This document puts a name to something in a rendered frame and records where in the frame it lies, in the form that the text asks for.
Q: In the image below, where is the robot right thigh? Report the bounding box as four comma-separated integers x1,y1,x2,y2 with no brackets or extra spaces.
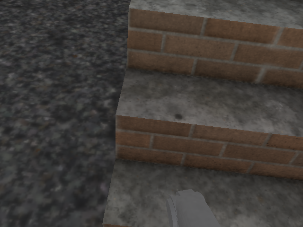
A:
166,189,221,227

